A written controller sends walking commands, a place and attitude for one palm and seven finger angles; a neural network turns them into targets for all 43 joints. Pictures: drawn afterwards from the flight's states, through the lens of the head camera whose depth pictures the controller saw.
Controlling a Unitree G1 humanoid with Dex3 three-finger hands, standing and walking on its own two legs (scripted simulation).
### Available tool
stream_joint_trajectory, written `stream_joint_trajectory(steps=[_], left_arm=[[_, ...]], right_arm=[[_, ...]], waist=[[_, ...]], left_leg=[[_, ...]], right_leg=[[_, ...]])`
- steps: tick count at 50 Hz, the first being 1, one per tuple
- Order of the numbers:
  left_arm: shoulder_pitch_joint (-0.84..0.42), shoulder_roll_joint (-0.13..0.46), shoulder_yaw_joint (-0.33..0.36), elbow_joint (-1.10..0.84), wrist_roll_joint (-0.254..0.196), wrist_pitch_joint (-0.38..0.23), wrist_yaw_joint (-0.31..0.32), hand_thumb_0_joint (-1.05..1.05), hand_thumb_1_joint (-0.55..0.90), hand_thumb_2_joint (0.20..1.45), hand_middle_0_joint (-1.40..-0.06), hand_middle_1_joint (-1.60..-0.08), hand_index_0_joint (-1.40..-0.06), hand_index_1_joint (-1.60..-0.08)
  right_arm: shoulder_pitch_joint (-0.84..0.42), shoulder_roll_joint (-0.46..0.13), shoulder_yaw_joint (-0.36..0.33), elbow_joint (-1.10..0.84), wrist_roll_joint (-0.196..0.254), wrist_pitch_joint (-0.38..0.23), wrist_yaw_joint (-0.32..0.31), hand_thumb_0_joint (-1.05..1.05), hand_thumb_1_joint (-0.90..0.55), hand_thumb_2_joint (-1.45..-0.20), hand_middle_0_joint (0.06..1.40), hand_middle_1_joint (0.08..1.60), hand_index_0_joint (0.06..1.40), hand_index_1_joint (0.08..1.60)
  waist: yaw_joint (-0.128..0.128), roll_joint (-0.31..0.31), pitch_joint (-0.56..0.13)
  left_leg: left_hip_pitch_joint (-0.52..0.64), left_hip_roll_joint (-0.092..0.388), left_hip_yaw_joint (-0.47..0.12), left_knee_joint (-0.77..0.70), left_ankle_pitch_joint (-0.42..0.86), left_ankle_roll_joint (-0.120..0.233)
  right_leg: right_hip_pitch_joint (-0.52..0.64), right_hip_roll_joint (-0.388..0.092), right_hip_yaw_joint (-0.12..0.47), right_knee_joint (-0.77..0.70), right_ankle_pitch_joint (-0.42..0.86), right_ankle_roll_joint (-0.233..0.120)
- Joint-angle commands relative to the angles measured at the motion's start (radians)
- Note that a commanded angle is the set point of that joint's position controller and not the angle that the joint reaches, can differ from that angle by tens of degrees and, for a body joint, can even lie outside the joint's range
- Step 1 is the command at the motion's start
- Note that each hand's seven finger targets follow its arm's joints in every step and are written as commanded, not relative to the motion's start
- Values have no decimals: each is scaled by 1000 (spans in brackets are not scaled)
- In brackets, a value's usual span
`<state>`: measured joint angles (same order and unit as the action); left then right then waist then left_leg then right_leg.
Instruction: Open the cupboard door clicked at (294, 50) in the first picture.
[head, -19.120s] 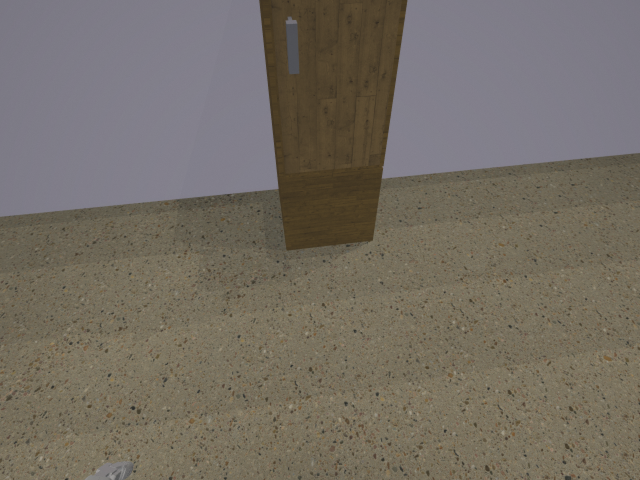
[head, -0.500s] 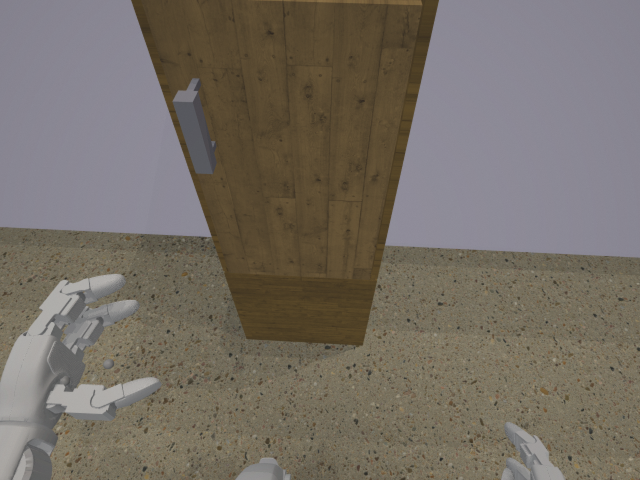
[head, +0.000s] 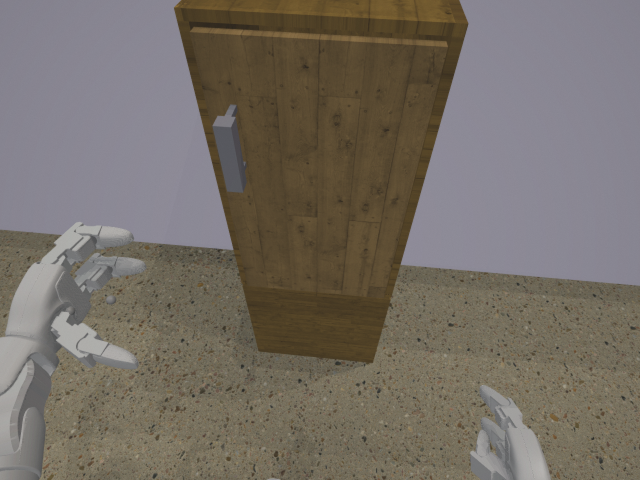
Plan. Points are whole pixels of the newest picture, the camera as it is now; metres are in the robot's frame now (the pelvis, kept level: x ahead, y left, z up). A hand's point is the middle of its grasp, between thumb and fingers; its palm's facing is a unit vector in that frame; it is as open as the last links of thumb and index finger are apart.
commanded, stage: raise the hand with hooked fingers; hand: left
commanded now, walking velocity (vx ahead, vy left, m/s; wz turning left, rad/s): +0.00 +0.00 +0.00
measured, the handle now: (234, 148) +0.56 +0.19 +0.11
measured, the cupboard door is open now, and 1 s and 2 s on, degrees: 0 0 0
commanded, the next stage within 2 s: move the hooked fingers beside the handle in 0.62 s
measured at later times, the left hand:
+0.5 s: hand (117, 270) +0.30 +0.26 +0.13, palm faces +0.03 -1.00 -0.05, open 14.0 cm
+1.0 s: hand (135, 250) +0.33 +0.25 +0.12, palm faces +0.01 -1.00 -0.03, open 14.0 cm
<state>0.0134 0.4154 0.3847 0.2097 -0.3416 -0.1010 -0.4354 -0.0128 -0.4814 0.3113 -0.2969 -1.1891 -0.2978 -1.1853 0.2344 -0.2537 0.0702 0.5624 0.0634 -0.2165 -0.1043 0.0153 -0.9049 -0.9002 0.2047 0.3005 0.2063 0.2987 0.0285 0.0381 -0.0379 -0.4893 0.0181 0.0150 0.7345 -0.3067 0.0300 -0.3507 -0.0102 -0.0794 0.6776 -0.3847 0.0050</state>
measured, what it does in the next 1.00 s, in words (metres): stands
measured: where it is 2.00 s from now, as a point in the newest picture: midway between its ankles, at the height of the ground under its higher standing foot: outside the picture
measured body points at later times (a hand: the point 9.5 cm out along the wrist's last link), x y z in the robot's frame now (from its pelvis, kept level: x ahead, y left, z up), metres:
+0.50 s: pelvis +0.00 -0.02 +0.01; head +0.01 -0.02 +0.46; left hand +0.29 +0.31 +0.13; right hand +0.16 -0.27 -0.07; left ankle +0.04 +0.10 -0.72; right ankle -0.02 -0.13 -0.72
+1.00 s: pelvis -0.01 -0.02 +0.00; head +0.02 -0.02 +0.45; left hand +0.32 +0.31 +0.13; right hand +0.14 -0.28 -0.08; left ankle +0.04 +0.10 -0.72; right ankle -0.02 -0.13 -0.72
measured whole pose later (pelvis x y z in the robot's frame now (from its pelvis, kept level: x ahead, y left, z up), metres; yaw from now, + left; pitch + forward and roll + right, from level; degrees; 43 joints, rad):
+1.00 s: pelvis -0.01 -0.02 +0.00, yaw +0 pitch +4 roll -2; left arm -0.31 0.49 0.42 0.58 -0.31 -0.12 -0.50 -0.02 -0.50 0.30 -0.30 -1.20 -0.30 -1.20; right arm 0.26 -0.29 0.05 0.61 0.08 -0.18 -0.13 0.02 -0.91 -0.90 0.20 0.30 0.21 0.30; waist 0.00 0.03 -0.02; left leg -0.49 0.04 0.00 0.70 -0.27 0.00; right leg -0.36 0.02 -0.09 0.66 -0.36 -0.03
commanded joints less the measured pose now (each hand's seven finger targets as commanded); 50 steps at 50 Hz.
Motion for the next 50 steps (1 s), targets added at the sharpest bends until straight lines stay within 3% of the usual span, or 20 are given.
stream_joint_trajectory(steps=[1, 6, 9, 14, 18, 19, 22, 24, 27, 30, 33, 34, 36, 39, 41, 43, 44, 45, 46, 50], left_arm=[[-308, 296, 152, -182, -36, -87, -8, 0, -500, 300, -300, -1200, -300, -1200], [-372, 305, 124, -44, -34, -1, -69, 0, -500, 300, -300, -1200, -300, -1200], [-309, 271, 100, -6, -37, 30, -92, 0, -500, 300, -300, -1200, -300, -1200], [-314, 324, 159, -109, -51, -21, -67, 0, -500, 300, -300, -1200, -300, -1200], [-342, 340, 189, -148, -40, -72, -29, 0, -500, 300, -300, -1200, -300, -1200], [-354, 350, 193, -152, -38, -73, -22, 0, -500, 300, -300, -1200, -300, -1200], [-342, 317, 165, -105, -27, -59, -24, 0, -500, 300, -300, -1200, -300, -1200], [-333, 307, 148, -80, -31, -44, -36, 0, -500, 300, -300, -1200, -300, -1200], [-343, 297, 129, -69, -29, -28, -52, 0, -500, 300, -300, -1200, -300, -1200], [-339, 307, 143, -48, -42, -27, -60, 0, -500, 300, -300, -1200, -300, -1200], [-359, 308, 146, -82, -41, -52, -56, 0, -500, 300, -300, -1200, -300, -1200], [-352, 323, 162, -70, -46, -54, -52, 0, -500, 300, -300, -1200, -300, -1200], [-362, 310, 155, -63, -48, -61, -53, 0, -500, 300, -300, -1200, -300, -1200], [-437, 363, 179, 27, -35, -57, -52, 0, -500, 300, -300, -1200, -300, -1200], [-533, 345, 143, 72, -22, -56, -58, 0, -500, 300, -300, -1200, -300, -1200], [-604, 335, 108, 98, -9, -62, -64, 0, -500, 300, -300, -1200, -300, -1200], [-646, 340, 100, 104, -13, -69, -67, 0, -500, 300, -300, -1200, -300, -1200], [-665, 367, 113, 117, -4, -77, -69, 0, -500, 300, -300, -1200, -300, -1200], [-683, 345, 87, 125, -1, -82, -73, 0, -500, 300, -300, -1200, -300, -1200], [-708, 405, 128, 221, 6, -98, -75, 0, -500, 300, -300, -1200, -300, -1200]], right_arm=[[-42, -152, -70, -120, -2, -53, -18, 0, -900, -900, 200, 300, 200, 300], [-45, -164, -70, -117, 10, -40, -26, 0, -900, -900, 200, 300, 200, 300], [-36, -166, -75, -134, 11, -38, -18, 0, -900, -900, 200, 300, 200, 300], [-34, -165, -82, -146, 3, -36, -4, 0, -900, -900, 200, 300, 200, 300], [-28, -157, -83, -138, -1, -37, -2, 0, -900, -900, 200, 300, 200, 300], [-25, -158, -81, -135, -3, -35, -2, 0, -900, -900, 200, 300, 200, 300], [-25, -157, -84, -130, 3, -31, -8, 0, -900, -900, 200, 300, 200, 300], [-26, -161, -84, -130, 6, -29, -12, 0, -900, -900, 200, 300, 200, 300], [-35, -161, -82, -134, 9, -28, -16, 0, -900, -900, 200, 300, 200, 300], [-36, -161, -81, -134, 8, -29, -17, 0, -900, -900, 200, 300, 200, 300], [-38, -157, -80, -133, 7, -33, -16, 0, -900, -900, 200, 300, 200, 300], [-32, -157, -80, -131, 4, -31, -16, 0, -900, -900, 200, 300, 200, 300], [-39, -156, -80, -128, 6, -33, -15, 0, -900, -900, 200, 300, 200, 300], [-24, -167, -78, -106, 5, -21, -21, 0, -900, -900, 200, 300, 200, 300], [-26, -165, -75, -100, 9, -17, -27, 0, -900, -900, 200, 300, 200, 300], [-22, -165, -74, -95, 10, -18, -32, 0, -900, -900, 200, 300, 200, 300], [-16, -167, -75, -91, 11, -16, -33, 0, -900, -900, 200, 300, 200, 300], [-14, -170, -77, -86, 10, -17, -35, 0, -900, -900, 200, 300, 200, 300], [-10, -168, -75, -85, 10, -18, -35, 0, -900, -900, 200, 300, 200, 300], [11, -179, -79, -74, 7, -7, -31, 0, -900, -900, 200, 300, 200, 300]], waist=[[-23, 78, -223], [-28, 77, -177], [-16, 29, -188], [-8, -4, -233], [-9, 87, -246], [-9, 66, -226], [-18, 92, -203], [-22, 36, -189], [-23, 63, -190], [-22, -3, -181], [-21, 41, -218], [-19, 0, -208], [-24, 4, -200], [-37, -20, -151], [-56, 6, -136], [-66, 49, -155], [-71, 27, -165], [-68, 58, -190], [-72, 56, -209], [-59, 29, -246]], left_leg=[[284, -7, -77, -149, 169, -7], [261, -17, -68, -159, 144, -3], [263, -21, -65, -150, 194, 2], [278, -20, -53, -144, 233, 4], [306, -19, -47, -154, 233, 1], [290, -19, -46, -154, 230, 3], [284, -20, -40, -162, 183, 2], [268, -20, -36, -159, 165, 7], [267, -23, -37, -159, 159, 7], [253, -23, -35, -151, 164, 10], [273, -25, -29, -143, 186, 9], [261, -24, -28, -140, 182, 10], [255, -25, -26, -139, 169, 10], [206, -23, -24, -130, 132, 8], [202, -25, -26, -129, 101, 8], [218, -26, -29, -128, 86, 9], [209, -24, -30, -117, 86, 10], [219, -23, -31, -115, 91, 9], [230, -26, -31, -113, 98, 11], [204, -23, -34, -102, 123, 10]], right_leg=[[-49, 49, 2, -112, 188, -31], [-49, 41, 11, -147, 193, -28], [-29, 43, 10, -146, 242, -31], [0, 45, 18, -140, 283, -28], [-11, 45, 19, -136, 273, -28], [1, 46, 22, -139, 276, -30], [-22, 41, 26, -151, 236, -25], [-15, 38, 37, -165, 230, -20], [-22, 36, 37, -166, 227, -19], [-16, 35, 47, -170, 241, -14], [-9, 34, 48, -159, 267, -14], [1, 34, 55, -163, 264, -12], [-11, 31, 61, -165, 257, -8], [-31, 27, 78, -172, 210, -4], [-64, 25, 83, -177, 173, -2], [-78, 25, 80, -177, 147, -7], [-69, 23, 94, -179, 142, -6], [-69, 23, 93, -173, 143, -8], [-70, 24, 89, -168, 153, -9], [-50, 25, 87, -147, 187, -12]])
